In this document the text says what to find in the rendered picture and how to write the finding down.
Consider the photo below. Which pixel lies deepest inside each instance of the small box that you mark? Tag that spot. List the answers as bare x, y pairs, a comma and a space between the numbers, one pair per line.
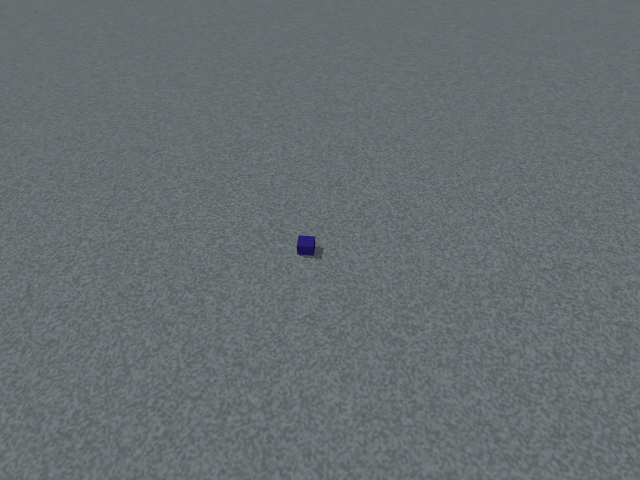
306, 245

